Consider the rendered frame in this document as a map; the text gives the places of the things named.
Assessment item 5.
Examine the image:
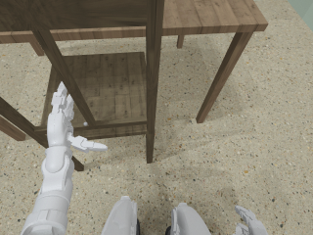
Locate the robot right shin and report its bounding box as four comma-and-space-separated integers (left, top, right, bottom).
170, 203, 188, 235

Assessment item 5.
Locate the left robot forearm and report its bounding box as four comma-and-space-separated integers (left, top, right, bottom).
20, 145, 74, 235

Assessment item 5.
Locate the robot left thigh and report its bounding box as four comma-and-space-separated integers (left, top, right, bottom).
101, 200, 137, 235

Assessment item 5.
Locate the table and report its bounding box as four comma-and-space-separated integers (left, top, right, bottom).
0, 0, 268, 142

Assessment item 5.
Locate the chair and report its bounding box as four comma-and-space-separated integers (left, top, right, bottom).
0, 0, 165, 172

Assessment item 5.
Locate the right robot hand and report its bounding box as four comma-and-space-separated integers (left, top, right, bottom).
233, 205, 268, 235

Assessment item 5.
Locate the left robot hand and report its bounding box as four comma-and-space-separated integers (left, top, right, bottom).
47, 82, 109, 154

